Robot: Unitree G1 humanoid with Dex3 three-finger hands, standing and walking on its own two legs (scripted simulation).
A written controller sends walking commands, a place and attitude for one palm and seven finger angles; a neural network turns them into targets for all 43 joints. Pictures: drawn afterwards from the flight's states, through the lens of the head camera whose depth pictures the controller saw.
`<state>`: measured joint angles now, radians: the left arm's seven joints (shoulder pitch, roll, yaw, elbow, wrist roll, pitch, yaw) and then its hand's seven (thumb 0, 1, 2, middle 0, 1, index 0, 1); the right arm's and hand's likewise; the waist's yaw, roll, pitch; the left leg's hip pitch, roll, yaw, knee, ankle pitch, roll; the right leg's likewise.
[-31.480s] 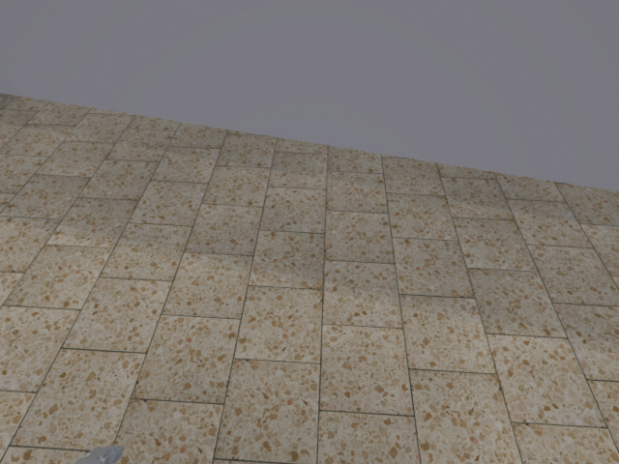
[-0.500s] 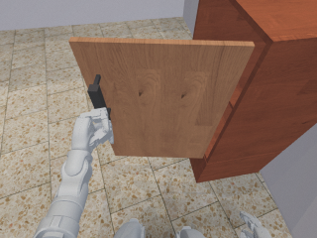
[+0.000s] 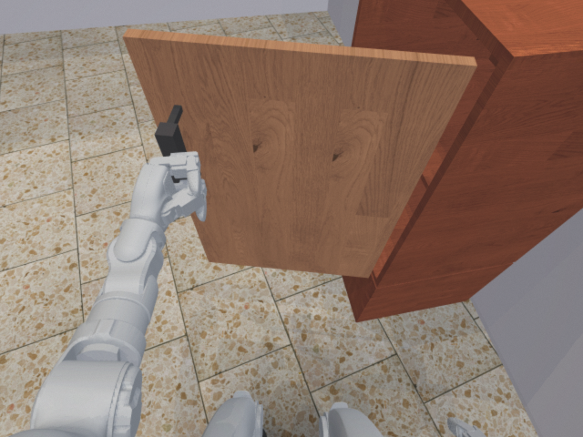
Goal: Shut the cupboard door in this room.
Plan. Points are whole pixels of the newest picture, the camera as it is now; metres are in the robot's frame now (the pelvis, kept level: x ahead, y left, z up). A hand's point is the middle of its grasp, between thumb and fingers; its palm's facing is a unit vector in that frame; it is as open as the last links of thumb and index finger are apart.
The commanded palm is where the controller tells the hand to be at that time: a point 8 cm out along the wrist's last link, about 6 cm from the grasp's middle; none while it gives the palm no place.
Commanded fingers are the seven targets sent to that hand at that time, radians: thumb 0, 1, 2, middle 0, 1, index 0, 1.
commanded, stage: push the door shut along its arc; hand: left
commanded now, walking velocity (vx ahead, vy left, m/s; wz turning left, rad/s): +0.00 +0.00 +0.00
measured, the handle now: (184, 157) +0.50 +0.17 +0.06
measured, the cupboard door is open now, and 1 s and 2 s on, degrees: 73 60 48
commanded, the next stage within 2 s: pull the fist back off the door in 1.36 s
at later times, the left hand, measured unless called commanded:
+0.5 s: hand (224, 163) +0.49 +0.11 +0.06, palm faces -0.27 -0.96 -0.05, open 3.1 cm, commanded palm +0.49 +0.14 +0.07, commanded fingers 0.00 0.90 0.90 -1.30 -1.50 -1.30 -1.50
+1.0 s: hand (250, 138) +0.54 +0.07 +0.07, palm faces -0.36 -0.93 -0.03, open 3.0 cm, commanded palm +0.55 +0.10 +0.07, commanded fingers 0.00 0.90 0.90 -1.30 -1.50 -1.30 -1.50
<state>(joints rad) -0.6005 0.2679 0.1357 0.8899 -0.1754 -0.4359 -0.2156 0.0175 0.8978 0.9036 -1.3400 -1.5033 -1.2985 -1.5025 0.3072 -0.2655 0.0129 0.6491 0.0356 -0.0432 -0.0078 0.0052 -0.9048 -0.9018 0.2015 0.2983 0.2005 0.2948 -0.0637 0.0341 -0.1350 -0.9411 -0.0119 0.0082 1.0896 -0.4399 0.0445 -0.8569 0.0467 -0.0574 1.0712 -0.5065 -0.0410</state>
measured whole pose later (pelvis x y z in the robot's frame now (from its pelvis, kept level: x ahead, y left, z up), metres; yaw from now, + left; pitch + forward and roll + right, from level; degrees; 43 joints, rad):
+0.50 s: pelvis -0.01 +0.01 -0.02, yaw -1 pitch +22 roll -3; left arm -0.94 0.36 0.15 1.17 -0.13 -0.42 -0.28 0.02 0.90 0.90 -1.31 -1.50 -1.29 -1.50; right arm 0.36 -0.28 0.02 0.68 0.02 -0.04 0.01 0.00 -0.90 -0.90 0.20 0.30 0.20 0.29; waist -0.15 0.05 -0.14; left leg -1.10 -0.01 0.00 1.16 -0.45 0.06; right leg -1.00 0.05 -0.07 1.12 -0.51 -0.03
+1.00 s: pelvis +0.00 +0.00 -0.03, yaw -2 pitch +26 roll -3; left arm -1.12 0.46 0.22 1.25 -0.09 -0.32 -0.38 -0.01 0.87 0.92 -1.30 -1.50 -1.30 -1.50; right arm 0.40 -0.28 0.03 0.67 0.01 -0.02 0.01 0.00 -0.90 -0.90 0.20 0.30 0.20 0.29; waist -0.21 0.06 -0.13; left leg -1.19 0.02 0.00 1.22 -0.48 0.04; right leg -1.10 0.08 -0.07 1.18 -0.53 -0.05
